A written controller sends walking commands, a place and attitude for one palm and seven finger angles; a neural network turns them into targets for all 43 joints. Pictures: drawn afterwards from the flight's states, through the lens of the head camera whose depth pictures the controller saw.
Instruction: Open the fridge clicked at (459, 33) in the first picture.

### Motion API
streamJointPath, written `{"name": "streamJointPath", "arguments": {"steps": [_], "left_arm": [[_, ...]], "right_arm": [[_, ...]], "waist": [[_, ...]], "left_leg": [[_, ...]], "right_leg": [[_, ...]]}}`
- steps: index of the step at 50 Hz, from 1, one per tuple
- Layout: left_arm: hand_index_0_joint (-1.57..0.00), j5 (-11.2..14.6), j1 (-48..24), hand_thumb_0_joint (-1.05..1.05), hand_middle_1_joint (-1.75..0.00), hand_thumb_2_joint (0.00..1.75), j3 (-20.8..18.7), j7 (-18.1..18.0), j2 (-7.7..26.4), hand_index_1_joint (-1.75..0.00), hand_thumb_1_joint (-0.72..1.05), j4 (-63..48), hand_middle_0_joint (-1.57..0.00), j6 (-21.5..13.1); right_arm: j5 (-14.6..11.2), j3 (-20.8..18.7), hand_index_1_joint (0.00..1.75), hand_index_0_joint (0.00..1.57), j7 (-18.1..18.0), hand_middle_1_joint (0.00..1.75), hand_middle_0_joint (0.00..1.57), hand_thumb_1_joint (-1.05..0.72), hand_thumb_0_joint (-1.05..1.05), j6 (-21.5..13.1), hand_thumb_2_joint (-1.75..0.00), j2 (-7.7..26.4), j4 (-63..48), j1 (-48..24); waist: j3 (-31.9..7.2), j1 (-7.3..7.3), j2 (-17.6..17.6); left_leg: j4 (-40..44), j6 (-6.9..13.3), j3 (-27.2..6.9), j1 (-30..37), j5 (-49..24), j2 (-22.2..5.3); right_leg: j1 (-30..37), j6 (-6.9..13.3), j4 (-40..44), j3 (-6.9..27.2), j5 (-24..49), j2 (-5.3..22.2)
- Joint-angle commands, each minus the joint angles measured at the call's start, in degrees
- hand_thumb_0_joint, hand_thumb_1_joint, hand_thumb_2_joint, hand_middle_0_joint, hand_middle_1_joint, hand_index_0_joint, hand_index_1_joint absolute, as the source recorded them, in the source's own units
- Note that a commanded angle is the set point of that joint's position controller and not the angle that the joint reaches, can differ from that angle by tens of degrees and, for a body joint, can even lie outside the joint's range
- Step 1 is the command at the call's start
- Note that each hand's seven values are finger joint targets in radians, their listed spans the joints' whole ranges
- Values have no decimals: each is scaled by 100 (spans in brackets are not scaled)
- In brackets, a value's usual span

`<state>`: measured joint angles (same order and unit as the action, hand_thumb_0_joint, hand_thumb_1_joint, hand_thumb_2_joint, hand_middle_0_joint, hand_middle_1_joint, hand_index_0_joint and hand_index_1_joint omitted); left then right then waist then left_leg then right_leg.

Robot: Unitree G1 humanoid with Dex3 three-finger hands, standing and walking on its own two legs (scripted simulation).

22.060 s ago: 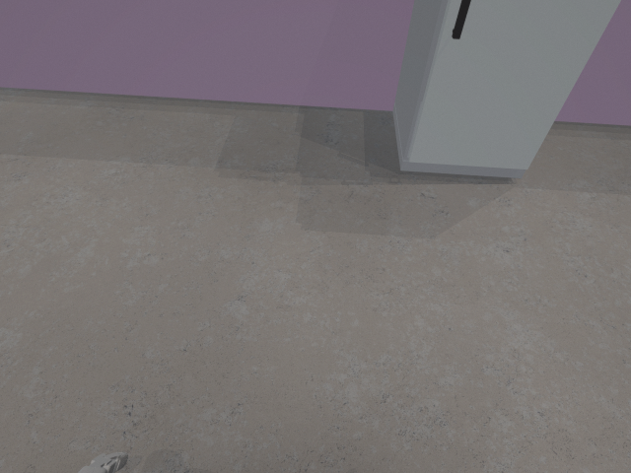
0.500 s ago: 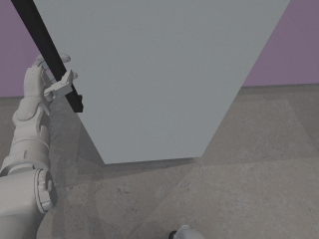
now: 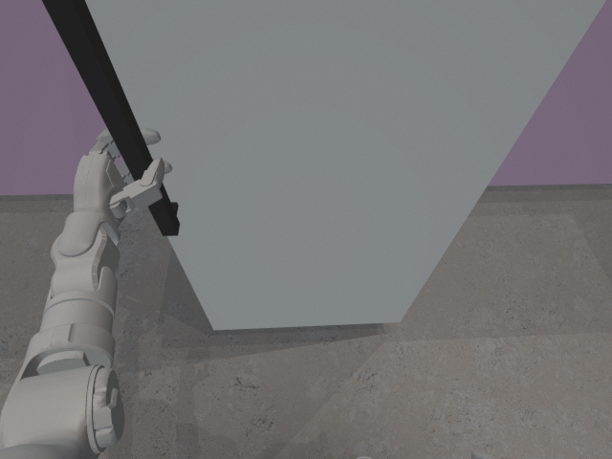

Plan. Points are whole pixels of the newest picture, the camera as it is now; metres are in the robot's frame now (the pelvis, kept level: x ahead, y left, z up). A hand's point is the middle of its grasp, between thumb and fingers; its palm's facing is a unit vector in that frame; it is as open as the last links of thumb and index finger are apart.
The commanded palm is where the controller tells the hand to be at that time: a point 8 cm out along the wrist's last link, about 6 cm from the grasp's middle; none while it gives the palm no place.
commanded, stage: pull the door a little, standing still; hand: left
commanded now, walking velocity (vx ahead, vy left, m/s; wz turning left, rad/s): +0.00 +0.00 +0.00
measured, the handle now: (128, 118) +0.49 +0.23 +0.16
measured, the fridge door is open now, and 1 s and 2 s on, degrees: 0 18 53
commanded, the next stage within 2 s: walk backward, drawing the door open in 0.32 s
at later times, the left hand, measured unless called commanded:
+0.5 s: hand (148, 235) +0.36 +0.19 +0.10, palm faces +0.00 -0.99 -0.14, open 6.7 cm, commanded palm +0.33 +0.25 +0.10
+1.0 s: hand (166, 300) +0.28 +0.15 +0.10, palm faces +0.19 -0.97 -0.15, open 6.5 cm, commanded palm +0.24 +0.20 +0.10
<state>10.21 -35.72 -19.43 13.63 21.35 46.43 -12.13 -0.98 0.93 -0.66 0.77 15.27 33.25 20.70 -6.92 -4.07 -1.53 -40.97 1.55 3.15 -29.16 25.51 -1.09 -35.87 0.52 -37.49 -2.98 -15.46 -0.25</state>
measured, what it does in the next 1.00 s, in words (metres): steps on the spot: left foot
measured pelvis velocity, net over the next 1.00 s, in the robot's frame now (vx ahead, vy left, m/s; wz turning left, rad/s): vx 0.00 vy -0.01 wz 0.09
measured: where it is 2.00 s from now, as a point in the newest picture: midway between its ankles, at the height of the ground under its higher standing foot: outside the picture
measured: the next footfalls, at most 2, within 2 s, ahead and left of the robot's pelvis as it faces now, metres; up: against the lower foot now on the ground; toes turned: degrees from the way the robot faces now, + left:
left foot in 0.92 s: +0.08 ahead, +0.14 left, +0.00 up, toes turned +3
left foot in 1.46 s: -0.09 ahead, +0.00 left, +0.00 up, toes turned +31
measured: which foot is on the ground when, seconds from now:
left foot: down 0.00-0.78, up 0.80-0.90, down 0.92-1.00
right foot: down 0.00-1.00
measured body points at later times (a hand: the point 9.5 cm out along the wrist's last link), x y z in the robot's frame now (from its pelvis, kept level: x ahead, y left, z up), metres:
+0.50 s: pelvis +0.04 +0.02 +0.01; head +0.07 +0.01 +0.46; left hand +0.35 +0.24 +0.11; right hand +0.16 -0.23 -0.09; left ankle -0.07 +0.10 -0.71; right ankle +0.02 -0.12 -0.72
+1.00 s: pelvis +0.00 -0.01 +0.01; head +0.01 -0.02 +0.46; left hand +0.26 +0.20 +0.11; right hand +0.20 -0.21 -0.08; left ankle +0.04 +0.14 -0.72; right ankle +0.01 -0.11 -0.69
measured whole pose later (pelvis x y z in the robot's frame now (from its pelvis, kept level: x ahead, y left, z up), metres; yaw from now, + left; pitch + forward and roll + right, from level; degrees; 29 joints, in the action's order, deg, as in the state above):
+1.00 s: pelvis +0.00 -0.01 +0.01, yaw +5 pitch +0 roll +1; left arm 2.3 4.7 -0.3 -6.5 9.6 -3.7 -2.4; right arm 0.8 2.0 -5.2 3.6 9.9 32.2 8.0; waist 1.7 -1.3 0.0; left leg -31.3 -1.6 -2.6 -19.5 11.6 0.6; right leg -22.4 -0.9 -47.4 0.2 -26.2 -0.3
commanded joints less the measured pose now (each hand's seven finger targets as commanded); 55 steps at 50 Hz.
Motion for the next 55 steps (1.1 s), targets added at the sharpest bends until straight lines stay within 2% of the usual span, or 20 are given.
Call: {"name": "streamJointPath", "arguments": {"steps": [1, 12, 20, 21, 22, 24, 26, 28, 30, 33, 36, 37, 39, 41, 42, 44, 46, 48, 51, 55], "left_arm": [[-45, 140, -1170, 0, -140, 90, -157, 84, 1177, -140, 90, -1558, -45, -431], [-45, 368, 1293, 0, -140, 90, -195, 27, 843, -140, 90, -3287, -45, -202], [-45, 517, 3485, 0, -140, 90, 72, -141, 197, -140, 90, -5205, -45, 81], [-45, 516, 3267, 0, -140, 90, 11, -202, 373, -140, 90, -6002, -45, 102], [-45, -583, 184, 0, -140, 90, -333, -981, 1957, -140, 90, -5890, -45, -118], [-45, -595, 1899, 0, -140, 90, 366, -1410, 422, -140, 90, -5093, -45, 107], [-45, -734, 2425, 0, -140, 90, 921, -1493, -5, -140, 90, -5267, -45, 284], [-45, -799, 2322, 0, -140, 90, 1153, -1574, -136, -140, 90, -5588, -45, 309], [-45, -907, 2220, 0, -140, 90, 1309, -1661, -297, -140, 90, -5798, -45, 329], [-45, -911, 2500, 0, -140, 90, 1359, -1763, -402, -140, 90, -5807, -45, 448], [-45, -845, 2910, 0, -140, 90, 1432, -1778, -479, -140, 90, -5935, -45, 526], [-45, -870, 2944, 0, -140, 90, 1402, -1798, -416, -140, 90, -6027, -45, 484], [-45, -882, 3162, 0, -140, 90, 1173, -1850, -336, -140, 90, -5770, -45, 373], [-45, -919, 3180, 0, -140, 90, 1188, -1883, -377, -140, 90, -5888, -45, 450], [-45, -972, 3117, 0, -140, 90, 1337, -1878, -510, -140, 90, -5902, -45, 502], [-45, -933, 2997, 0, -140, 90, 1596, -1900, -654, -140, 90, -6188, -45, 452], [-45, -880, 3103, 0, -140, 90, 1802, -1934, -721, -140, 90, -6878, -45, 441], [-45, -968, 3521, 0, -140, 90, 1959, -2065, -870, -140, 90, -6563, -45, 549], [-45, -1150, 3543, 0, -140, 90, 1784, -2042, -570, -140, 90, -6714, -45, 595], [-45, -1087, 3875, 0, -140, 90, 1896, -2004, -742, -140, 90, -6506, -45, 651]], "right_arm": [[13, -333, 30, 20, 20, 30, 20, -90, 0, -209, -90, 813, -579, 539], [-42, -331, 30, 20, 140, 30, 20, -90, 0, -336, -90, 730, -1024, 95], [-96, -283, 30, 20, 127, 30, 20, -90, 0, -492, -90, 633, -1284, -620], [-102, -287, 30, 20, 105, 30, 20, -90, 0, -531, -90, 612, -1335, -713], [-159, -218, 30, 20, -243, 30, 20, -90, 0, -494, -90, 583, -1058, -358], [-26, -342, 30, 20, -418, 30, 20, -90, 0, -433, -90, 542, -859, -460], [-9, -327, 30, 20, -478, 30, 20, -90, 0, -317, -90, 554, -874, -536], [83, -276, 30, 20, -434, 30, 20, -90, 0, -246, -90, 517, -840, -789], [208, -209, 30, 20, -326, 30, 20, -90, 0, -191, -90, 404, -865, -1091], [227, -165, 30, 20, -321, 30, 20, -90, 0, -134, -90, 331, -940, -1266], [189, -157, 30, 20, -353, 30, 20, -90, 0, -92, -90, 338, -1055, -1382], [184, -195, 30, 20, -361, 30, 20, -90, 0, -90, -90, 372, -1074, -1402], [150, -197, 30, 20, -435, 30, 20, -90, 0, -152, -90, 255, -1098, -1503], [128, -69, 30, 20, -513, 30, 20, -90, 0, -167, -90, 69, -1102, -1610], [215, -22, 30, 20, -517, 30, 20, -90, 0, -126, -90, 97, -1006, -1574], [226, 49, 30, 20, -576, 30, 20, -90, 0, 0, -90, 130, -914, -1470], [229, -150, 30, 20, -493, 30, 20, -90, 0, -78, -90, 329, -1098, -1627], [172, -159, 30, 20, -454, 30, 20, -90, 0, 23, -90, 274, -1157, -1730], [317, -90, 30, 20, -477, 30, 20, -90, 0, -113, -90, 94, -819, -1726], [225, -175, 30, 20, -458, 30, 20, -90, 0, -236, -90, 180, -721, -1683]], "waist": [[-2394, 289, -345], [-2380, 691, -97], [-1444, 749, -26], [-1643, 759, -109], [-880, 115, 96], [-1145, 163, 460], [-1231, 133, -150], [-1008, 93, -1140], [-653, 156, -1424], [-373, 239, -660], [-525, 301, 30], [-615, 396, 473], [-643, 595, 1689], [-442, 653, 1378], [-453, 460, 957], [-915, 129, 1], [-1417, 323, -1698], [-893, 333, -825], [-304, 287, -924], [-385, 252, -614]], "left_leg": [[323, -196, -287, 388, -4274, -46], [555, -141, -217, 267, -4691, -110], [783, -276, -222, 676, -4116, -82], [785, -302, -270, 899, -4437, -92], [615, -101, -338, 1122, -3562, -51], [419, -166, -416, 1418, -3866, -144], [543, -249, -548, 2163, -5897, -379], [987, -342, -905, 3314, -7959, -762], [1071, -318, -1027, 3491, -8401, -971], [1048, -283, -918, 3070, -7875, -901], [445, -492, -625, 1988, -6761, -529], [-259, -630, -527, 1210, -5345, -230], [-1339, -465, -568, -387, 22, 529], [-991, -161, -890, -10, 413, 194], [-174, -168, -835, 333, 65, 10], [1770, -299, -372, 1871, -2535, -81], [2384, 288, -2912, 3132, -4908, -1704], [2908, 843, -3435, 2359, -1655, -1811], [2391, 703, -2843, 2230, -2909, -1574], [2178, 291, -1940, 1267, -1461, -945]], "right_leg": [[2519, 215, -232, 261, 3458, -6], [3269, 292, -233, 302, 3960, 69], [2996, 221, 11, 83, 3288, 16], [3099, 224, 24, 76, 3448, 29], [2910, 212, 452, 563, 3561, 438], [2923, 337, 367, 596, 4182, 757], [2674, 202, 1, 389, 4185, 643], [1552, -14, -226, 68, 1635, 184], [1151, -23, -247, -13, -58, 21], [1650, 3, 363, -73, 837, 18], [3003, 251, 914, 89, 3628, 344], [3676, 584, 817, 359, 5033, 726], [4525, 1238, 886, 1070, 6820, 1748], [3821, 979, 1036, 914, 5759, 1903], [3507, 812, 878, 670, 5262, 1766], [2649, 202, 178, -297, 2950, 889], [950, -229, -1492, 103, -1588, -150], [1127, -217, -1733, 529, -1484, -225], [1076, -199, -438, 645, -1038, 64], [2550, -129, 1485, 342, 17, -55]]}}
